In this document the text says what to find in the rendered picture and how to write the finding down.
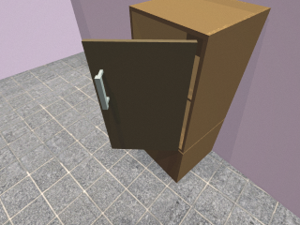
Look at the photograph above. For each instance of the cupboard door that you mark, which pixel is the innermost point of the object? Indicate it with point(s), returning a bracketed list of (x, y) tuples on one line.
[(147, 82)]

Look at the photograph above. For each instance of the handle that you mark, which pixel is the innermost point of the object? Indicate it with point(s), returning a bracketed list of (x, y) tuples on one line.
[(104, 100)]

